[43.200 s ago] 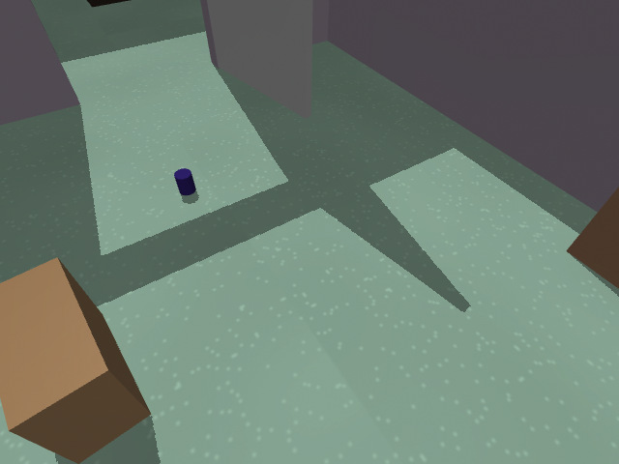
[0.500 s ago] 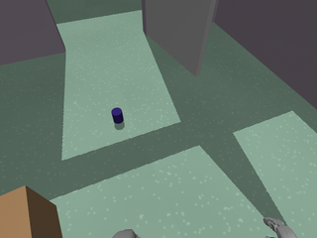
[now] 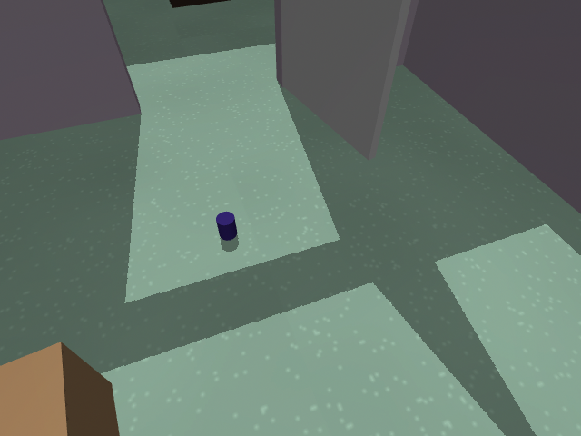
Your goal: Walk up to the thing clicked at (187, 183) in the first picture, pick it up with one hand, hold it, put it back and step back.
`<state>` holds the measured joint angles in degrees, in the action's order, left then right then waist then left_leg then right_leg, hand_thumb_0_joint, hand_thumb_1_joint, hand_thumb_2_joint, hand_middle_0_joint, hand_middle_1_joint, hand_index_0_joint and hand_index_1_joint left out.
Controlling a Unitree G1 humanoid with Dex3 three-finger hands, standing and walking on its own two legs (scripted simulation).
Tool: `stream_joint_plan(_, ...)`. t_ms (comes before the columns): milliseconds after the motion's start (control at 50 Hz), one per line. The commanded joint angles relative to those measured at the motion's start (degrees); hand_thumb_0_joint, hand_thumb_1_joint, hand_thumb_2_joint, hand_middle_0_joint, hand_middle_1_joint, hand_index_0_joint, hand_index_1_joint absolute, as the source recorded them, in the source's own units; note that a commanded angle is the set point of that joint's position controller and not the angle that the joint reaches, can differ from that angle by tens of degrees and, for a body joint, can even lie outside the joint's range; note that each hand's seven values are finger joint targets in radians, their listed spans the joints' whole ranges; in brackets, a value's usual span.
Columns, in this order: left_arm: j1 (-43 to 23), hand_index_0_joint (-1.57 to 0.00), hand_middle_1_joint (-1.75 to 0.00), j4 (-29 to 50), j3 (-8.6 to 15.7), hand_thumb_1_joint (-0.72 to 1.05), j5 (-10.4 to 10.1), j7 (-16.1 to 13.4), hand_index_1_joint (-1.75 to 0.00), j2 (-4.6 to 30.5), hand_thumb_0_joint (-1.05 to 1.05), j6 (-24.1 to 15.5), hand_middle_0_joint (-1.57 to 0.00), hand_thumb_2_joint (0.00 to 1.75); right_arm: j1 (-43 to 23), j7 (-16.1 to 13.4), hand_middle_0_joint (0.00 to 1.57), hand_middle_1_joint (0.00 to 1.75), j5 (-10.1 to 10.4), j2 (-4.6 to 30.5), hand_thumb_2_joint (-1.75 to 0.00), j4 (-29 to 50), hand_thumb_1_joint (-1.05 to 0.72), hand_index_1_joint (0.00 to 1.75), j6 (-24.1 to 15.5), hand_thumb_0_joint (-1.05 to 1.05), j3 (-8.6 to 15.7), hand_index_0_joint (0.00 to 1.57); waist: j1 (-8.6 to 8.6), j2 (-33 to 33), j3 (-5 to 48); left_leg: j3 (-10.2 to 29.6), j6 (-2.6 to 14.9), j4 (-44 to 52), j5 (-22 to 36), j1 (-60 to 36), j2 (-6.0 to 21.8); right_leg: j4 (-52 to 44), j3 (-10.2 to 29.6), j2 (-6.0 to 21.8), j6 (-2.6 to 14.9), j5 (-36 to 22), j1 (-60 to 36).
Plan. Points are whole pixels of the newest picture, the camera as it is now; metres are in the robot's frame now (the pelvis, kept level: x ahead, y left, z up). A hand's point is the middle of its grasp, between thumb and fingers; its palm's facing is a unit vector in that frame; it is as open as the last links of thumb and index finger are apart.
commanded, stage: step back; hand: left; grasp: from above
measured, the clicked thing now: (226, 226) +1.05 +0.27 -0.71
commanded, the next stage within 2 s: stand in 0.44 s
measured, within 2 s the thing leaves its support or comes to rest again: neither
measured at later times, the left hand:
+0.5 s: hand out of the picture +0.11 +0.28 -0.15, palm faces +0.01 -0.94 -0.35, open 7.4 cm
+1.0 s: hand out of the picture +0.13 +0.27 -0.14, palm faces -0.04 -0.94 -0.34, open 7.4 cm
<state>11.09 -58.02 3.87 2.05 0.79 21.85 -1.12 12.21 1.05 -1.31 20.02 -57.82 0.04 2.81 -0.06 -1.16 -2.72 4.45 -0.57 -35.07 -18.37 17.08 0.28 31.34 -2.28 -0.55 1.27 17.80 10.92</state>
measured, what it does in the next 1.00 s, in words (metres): stands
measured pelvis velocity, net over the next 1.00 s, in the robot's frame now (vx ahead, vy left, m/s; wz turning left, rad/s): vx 0.04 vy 0.02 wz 0.00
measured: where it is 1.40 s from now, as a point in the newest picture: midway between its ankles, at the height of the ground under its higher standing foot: outside the picture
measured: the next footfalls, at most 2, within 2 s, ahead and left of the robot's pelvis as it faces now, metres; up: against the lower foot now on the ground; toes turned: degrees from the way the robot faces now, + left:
none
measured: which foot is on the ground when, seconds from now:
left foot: down 0.00-1.00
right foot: down 0.00-1.00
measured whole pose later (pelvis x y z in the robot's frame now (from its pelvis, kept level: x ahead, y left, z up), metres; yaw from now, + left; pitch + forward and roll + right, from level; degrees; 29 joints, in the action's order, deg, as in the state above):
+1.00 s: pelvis +0.04 +0.02 +0.02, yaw +0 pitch -3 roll +0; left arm 5.4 -64.6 0.0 0.5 0.4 20.3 -0.9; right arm 4.9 0.8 -0.3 20.0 -66.4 -0.9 0.7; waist -0.8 0.3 -3.2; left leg -2.0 -0.1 -19.2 -7.3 9.2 1.0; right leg 17.3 -0.2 1.2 -1.3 12.8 1.8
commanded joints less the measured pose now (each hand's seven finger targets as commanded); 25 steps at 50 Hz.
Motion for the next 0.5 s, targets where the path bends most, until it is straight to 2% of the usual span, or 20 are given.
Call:
stream_joint_plan(0,-2.4,-0.20,-0.30,5.2,4.1,0.90,-0.1,-1.6,-0.30,15.7,0.00,-2.3,-0.20,0.90,-3.4,-1.6,0.20,0.30,0.0,12.3,-0.90,4.9,-0.90,0.30,-1.8,0.00,2.3,0.20,2.08,5.3,-4.5,1.8,0.25,-12.5,-9.8,15.6,0.8,-17.3,25.6,22.3,12.72,5.3,-4.4)
stream_joint_plan(40,-2.0,-0.20,-0.30,4.5,3.1,0.90,-0.3,-1.9,-0.30,13.2,0.00,-2.8,-0.20,0.90,-3.5,-1.4,0.20,0.30,0.0,10.5,-0.90,4.1,-0.90,0.30,-2.3,0.00,1.9,0.20,1.95,6.0,-2.4,1.2,0.49,-7.6,-7.6,12.2,1.8,-12.4,16.3,18.0,9.74,-17.1,-6.8)
stream_joint_plan(80,-3.3,-0.20,-0.30,4.4,2.8,0.90,-0.6,-1.7,-0.30,13.3,0.00,-2.6,-0.20,0.90,-2.8,-1.1,0.20,0.30,-0.1,9.8,-0.90,3.6,-0.90,0.30,-2.6,0.00,1.7,0.20,1.50,10.3,0.5,-3.5,0.76,-2.3,-3.5,6.0,1.1,-8.0,9.0,14.9,7.61,-32.8,-7.2)
stream_joint_plan(100,-3.1,-0.20,-0.30,4.5,2.6,0.90,-0.8,-1.7,-0.30,13.2,0.00,-2.3,-0.20,0.90,-2.7,-1.0,0.20,0.30,-0.1,9.4,-0.90,3.4,-0.90,0.30,-2.7,0.00,1.8,0.20,1.36,10.7,1.3,-5.5,1.13,1.3,-0.1,3.3,-0.2,-5.3,6.7,13.4,6.36,-36.9,-7.0)
stream_joint_plan(140,-4.2,-0.20,-0.30,5.0,2.1,0.90,-1.1,-1.6,-0.30,13.4,0.00,-1.5,-0.20,0.90,-1.8,-1.1,0.20,0.30,-0.1,9.0,-0.90,2.6,-0.90,0.30,-2.7,0.00,2.3,0.20,0.16,9.5,1.9,-6.5,1.75,10.0,12.5,-5.0,-0.8,-1.2,4.6,12.0,3.87,-33.1,-2.0)
stream_joint_plan(160,-4.2,-0.20,-0.30,5.6,1.4,0.90,-1.3,-1.5,-0.30,12.0,0.00,-1.2,-0.20,0.90,-1.0,-1.3,0.20,0.30,-0.4,10.6,-0.90,2.1,-0.90,0.30,-2.8,0.00,2.9,0.20,-0.52,6.4,3.6,-3.9,2.80,9.7,19.2,-10.9,0.9,1.8,3.4,10.0,2.48,-29.2,1.9)
stream_joint_plan(180,-4.3,-0.20,-0.30,6.4,0.9,0.90,-1.8,-1.6,-0.30,10.2,0.00,-1.0,-0.20,0.90,0.4,-1.7,0.20,0.30,-0.5,12.9,-0.90,1.8,-0.90,0.30,-2.9,0.00,3.5,0.20,-1.02,-0.1,6.8,3.9,5.13,10.5,26.4,-14.9,7.8,6.7,1.3,6.4,0.37,-21.5,5.0)
stream_joint_plan(200,-3.1,-0.20,-0.30,5.9,0.7,0.90,-2.6,-1.5,-0.30,9.0,0.00,-0.3,-0.20,0.90,-1.6,-1.8,0.20,0.30,-0.1,15.5,-0.90,3.0,-0.90,0.30,-3.1,0.00,3.5,0.20,-0.19,-5.0,8.8,13.8,11.67,13.1,21.1,-11.3,15.3,11.3,0.5,1.8,-0.95,-3.3,5.0)
stream_joint_plan(220,-3.1,-0.20,-0.30,4.4,1.1,0.90,-2.4,-1.8,-0.30,10.1,0.00,0.4,-0.20,0.90,-3.6,-1.8,0.20,0.30,0.3,16.8,-0.90,3.2,-0.90,0.30,-2.9,0.00,3.7,0.20,0.22,-6.1,7.3,16.5,14.55,14.4,16.5,-7.3,18.1,10.9,2.0,1.8,-0.11,11.9,3.1)
stream_joint_plan(240,-4.4,-0.20,-0.30,4.5,0.6,0.90,-2.0,-1.7,-0.30,9.8,0.00,0.3,-0.20,0.90,-4.8,-1.8,0.20,0.30,0.1,15.9,-0.90,2.7,-0.90,0.30,-2.7,0.00,3.3,0.20,0.29,-5.1,6.7,14.9,13.60,14.5,15.3,-7.8,17.3,9.4,3.1,2.3,0.65,14.2,4.2)
stream_joint_plan(260,-3.5,-0.20,-0.30,3.8,0.6,0.90,-1.9,-1.7,-0.30,9.4,0.00,0.3,-0.20,0.90,-6.7,-1.9,0.20,0.30,-0.2,15.6,-0.90,2.9,-0.90,0.30,-2.5,0.00,2.9,0.20,1.09,-6.5,5.5,13.0,12.37,14.1,13.8,-6.9,16.1,7.2,3.2,2.8,0.89,12.9,4.6)
stream_joint_plan(280,-1.9,-0.20,-0.30,2.7,0.5,0.90,-1.7,-1.8,-0.30,9.4,0.00,-0.1,-0.20,0.90,-8.4,-2.0,0.20,0.30,-0.4,15.4,-0.90,3.1,-0.90,0.30,-2.2,0.00,2.8,0.20,1.81,-7.5,4.3,10.4,10.39,12.6,14.6,-6.8,14.3,0.2,2.8,3.2,1.10,8.2,3.7)
stream_joint_plan(320,0.9,-0.20,-0.30,0.3,1.0,0.90,-1.2,-2.0,-0.30,10.3,0.00,-1.1,-0.20,0.90,-11.7,-1.8,0.20,0.30,0.5,12.7,-0.90,2.9,-0.90,0.30,-1.8,0.00,1.7,0.20,3.26,-4.9,5.2,4.3,5.58,7.7,19.4,-1.7,10.6,-7.7,4.8,4.5,0.77,-6.3,-5.0)
stream_joint_plan(340,-0.2,-0.20,-0.30,0.3,1.2,0.90,-1.0,-2.1,-0.30,12.2,0.00,-1.6,-0.20,0.90,-11.7,-1.6,0.20,0.30,1.0,10.8,-0.90,2.8,-0.90,0.30,-1.7,0.00,1.0,0.20,2.30,-0.5,6.5,1.6,3.53,5.0,17.1,-0.9,7.3,-10.0,10.0,7.6,1.76,-8.7,-5.4)
stream_joint_plan(360,-4.0,-0.20,-0.30,1.1,1.5,0.90,-0.9,-1.7,-0.30,14.5,0.00,-1.7,-0.20,0.90,-10.1,-1.4,0.20,0.30,1.0,10.4,-0.90,2.2,-0.90,0.30,-1.5,0.00,1.0,0.20,0.09,1.6,5.1,-0.7,2.12,6.7,9.3,-4.0,4.7,-10.1,12.8,10.3,3.04,-6.0,-0.3)
stream_joint_plan(380,-6.8,-0.20,-0.30,1.6,1.1,0.90,-0.8,-1.6,-0.30,13.8,0.00,-1.6,-0.20,0.90,-9.6,-1.4,0.20,0.30,0.7,11.0,-0.90,0.9,-0.90,0.30,-1.5,0.00,1.2,0.20,-0.90,0.7,3.7,-0.8,1.83,8.4,8.5,-6.1,5.2,-9.4,11.4,10.3,2.99,-6.0,1.4)
stream_joint_plan(400,-7.3,-0.20,-0.30,1.5,0.7,0.90,-1.2,-1.6,-0.30,12.6,0.00,-1.6,-0.20,0.90,-10.8,-1.4,0.20,0.30,0.4,11.7,-0.90,0.3,-0.90,0.30,-1.7,0.00,1.3,0.20,-0.58,-0.4,3.7,0.0,2.25,9.4,11.5,-6.9,6.1,-9.1,9.2,8.8,2.12,-9.0,0.8)
stream_joint_plan(420,-6.5,-0.20,-0.30,0.2,-1.0,0.90,-1.8,-1.2,-0.30,9.3,0.00,-1.5,-0.20,0.90,-10.6,-1.1,0.20,0.30,0.9,12.4,-0.90,0.1,-0.90,0.30,-2.1,0.00,0.9,0.20,-0.30,-1.3,5.0,1.4,3.04,10.9,18.9,-10.2,6.8,-10.1,8.3,7.8,0.45,-13.5,-0.4)
stream_joint_plan(440,-5.6,-0.20,-0.30,-0.2,-1.1,0.90,-1.9,-1.3,-0.30,9.3,0.00,-1.5,-0.20,0.90,-11.0,-1.1,0.20,0.30,0.7,12.2,-0.90,-0.3,-0.90,0.30,-2.3,0.00,0.8,0.20,0.04,-0.1,5.2,1.2,3.24,10.5,24.1,-12.0,7.5,-10.4,7.1,7.2,-0.17,-16.6,-0.9)
stream_joint_plan(480,-5.8,-0.20,-0.30,-1.1,-1.1,0.90,-1.9,-1.4,-0.30,10.5,0.00,-1.6,-0.20,0.90,-10.0,-1.1,0.20,0.30,0.8,11.9,-0.90,-1.1,-0.90,0.30,-2.5,0.00,0.6,0.20,-0.45,1.4,5.8,0.7,3.18,10.8,28.2,-13.0,7.7,-10.9,6.7,7.4,-0.47,-21.1,-3.5)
